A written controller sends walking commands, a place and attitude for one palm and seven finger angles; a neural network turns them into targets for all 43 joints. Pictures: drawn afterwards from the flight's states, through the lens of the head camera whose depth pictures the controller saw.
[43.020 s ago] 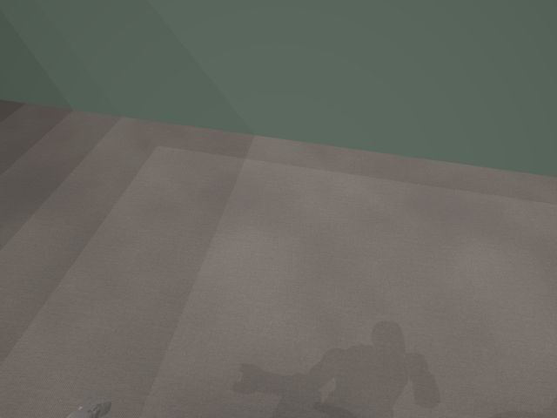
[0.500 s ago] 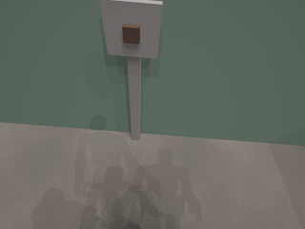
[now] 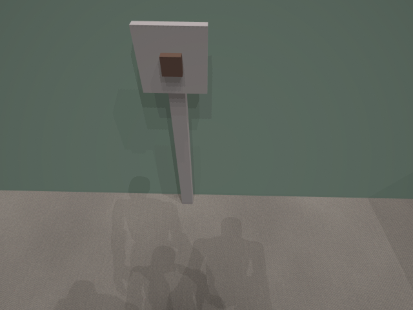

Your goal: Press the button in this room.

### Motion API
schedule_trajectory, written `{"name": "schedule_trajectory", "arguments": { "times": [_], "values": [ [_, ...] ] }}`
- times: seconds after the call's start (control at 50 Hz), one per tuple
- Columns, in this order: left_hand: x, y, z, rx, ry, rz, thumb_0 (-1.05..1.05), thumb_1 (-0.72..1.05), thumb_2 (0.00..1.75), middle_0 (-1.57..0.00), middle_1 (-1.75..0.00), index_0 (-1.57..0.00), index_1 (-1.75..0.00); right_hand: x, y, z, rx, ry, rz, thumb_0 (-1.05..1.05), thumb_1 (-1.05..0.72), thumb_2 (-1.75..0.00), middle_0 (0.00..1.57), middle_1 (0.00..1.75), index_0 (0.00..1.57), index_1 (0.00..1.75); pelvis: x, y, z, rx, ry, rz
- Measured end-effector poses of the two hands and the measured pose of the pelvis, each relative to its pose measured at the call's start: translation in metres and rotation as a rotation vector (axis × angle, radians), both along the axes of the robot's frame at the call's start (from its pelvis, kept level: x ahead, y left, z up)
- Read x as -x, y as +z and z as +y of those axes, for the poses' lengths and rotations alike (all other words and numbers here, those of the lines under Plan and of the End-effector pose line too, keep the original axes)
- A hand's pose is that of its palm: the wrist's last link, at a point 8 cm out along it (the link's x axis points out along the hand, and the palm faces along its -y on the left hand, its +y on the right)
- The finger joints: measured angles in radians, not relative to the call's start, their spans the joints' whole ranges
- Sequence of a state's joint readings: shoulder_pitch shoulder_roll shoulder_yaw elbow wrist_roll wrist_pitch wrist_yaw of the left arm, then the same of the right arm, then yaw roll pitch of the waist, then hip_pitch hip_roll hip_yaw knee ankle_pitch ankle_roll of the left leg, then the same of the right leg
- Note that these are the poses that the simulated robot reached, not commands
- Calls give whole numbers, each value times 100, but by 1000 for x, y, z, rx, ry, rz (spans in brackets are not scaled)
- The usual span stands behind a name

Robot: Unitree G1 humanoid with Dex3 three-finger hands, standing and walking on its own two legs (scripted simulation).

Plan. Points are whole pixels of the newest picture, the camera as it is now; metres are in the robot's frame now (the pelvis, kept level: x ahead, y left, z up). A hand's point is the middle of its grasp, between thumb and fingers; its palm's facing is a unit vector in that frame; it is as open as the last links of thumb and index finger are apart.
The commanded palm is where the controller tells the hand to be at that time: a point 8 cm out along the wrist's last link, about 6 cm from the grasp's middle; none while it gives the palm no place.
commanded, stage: let the arm hang, fingers relaxed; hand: left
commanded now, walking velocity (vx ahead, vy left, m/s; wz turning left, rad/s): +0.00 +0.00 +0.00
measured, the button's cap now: (171, 64) +0.76 +0.15 +0.10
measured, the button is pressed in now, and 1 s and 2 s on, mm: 0 0 0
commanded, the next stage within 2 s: stand and wait in 0.22 s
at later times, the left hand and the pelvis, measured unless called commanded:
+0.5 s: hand out of the picture -0.01 +0.16 -0.17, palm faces +0.03 -0.98 -0.21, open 7.4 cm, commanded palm none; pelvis +0.01 -0.01 +0.00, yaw +0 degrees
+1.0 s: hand out of the picture +0.07 +0.18 -0.16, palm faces +0.00 -0.96 -0.26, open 7.4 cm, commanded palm none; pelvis +0.03 -0.03 +0.01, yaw -1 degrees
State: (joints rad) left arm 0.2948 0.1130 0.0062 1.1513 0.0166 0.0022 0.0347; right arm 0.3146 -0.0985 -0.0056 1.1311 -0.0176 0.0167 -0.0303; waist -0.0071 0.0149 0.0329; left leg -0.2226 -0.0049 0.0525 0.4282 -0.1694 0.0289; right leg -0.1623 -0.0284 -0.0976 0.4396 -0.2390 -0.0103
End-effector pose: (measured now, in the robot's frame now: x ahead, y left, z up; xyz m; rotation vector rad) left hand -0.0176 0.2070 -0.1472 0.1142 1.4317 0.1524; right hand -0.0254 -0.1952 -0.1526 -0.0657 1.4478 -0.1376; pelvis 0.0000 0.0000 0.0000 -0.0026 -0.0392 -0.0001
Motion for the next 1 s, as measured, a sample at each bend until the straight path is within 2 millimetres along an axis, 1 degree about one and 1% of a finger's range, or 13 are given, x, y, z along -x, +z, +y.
{"name": "schedule_trajectory", "arguments": {
  "times": [0.04, 0.1, 0.32, 0.4, 0.48, 0.62, 0.8, 1.0],
  "values": [
    [-6, -1, -4, 6, -4, -14, 0, 91, 90, -22, -32, -21, -32, -1, 0, -1, 1, -3, -4, 1, -91, -90, 20, 30, 20, 30, 0, 0, -1, 0, -1, 0],
    [-7, -1, -5, 4, -6, -13, 1, 92, 90, -21, -31, -21, -31, 0, 1, -3, 5, -10, -3, 1, -91, -90, 20, 30, 20, 30, -1, 0, -3, 0, -3, 2],
    [0, 1, -1, -17, 8, 30, 0, 91, 90, -20, -30, -20, -30, 7, 3, -18, 27, -14, 44, 1, -91, -90, 20, 30, 20, 30, -5, 0, -9, 0, 0, 8],
    [0, 3, 2, -28, 9, 38, 0, 91, 90, -20, -30, -20, -30, 2, 4, -25, 37, -9, 45, 1, -91, -90, 20, 30, 20, 30, -8, 1, -11, 0, 0, 6],
    [-5, 4, 4, -38, 6, 34, 0, 91, 90, -20, -30, -20, -30, -7, 4, -32, 49, -1, 32, 1, -91, -90, 20, 30, 20, 30, -10, 1, -13, 0, 0, 4],
    [-23, 6, 8, -50, -10, 3, 0, 91, 90, -20, -30, -20, -30, -29, 6, -45, 67, 16, -8, 1, -91, -90, 20, 30, 20, 30, -13, 2, -16, 0, -2, 6],
    [-55, 10, 12, -66, -36, -55, 0, 91, 90, -20, -30, -20, -30, -58, 9, -60, 89, 35, -63, 1, -91, -90, 20, 30, 20, 30, -20, 4, -21, -3, -6, 8],
    [-84, 18, 20, -99, -62, -107, 0, 91, 90, -20, -30, -20, -30, -81, 13, -78, 115, 47, -101, 1, -91, -90, 20, 30, 20, 30, -26, 5, -25, -6, -11, 10]
  ]
}}
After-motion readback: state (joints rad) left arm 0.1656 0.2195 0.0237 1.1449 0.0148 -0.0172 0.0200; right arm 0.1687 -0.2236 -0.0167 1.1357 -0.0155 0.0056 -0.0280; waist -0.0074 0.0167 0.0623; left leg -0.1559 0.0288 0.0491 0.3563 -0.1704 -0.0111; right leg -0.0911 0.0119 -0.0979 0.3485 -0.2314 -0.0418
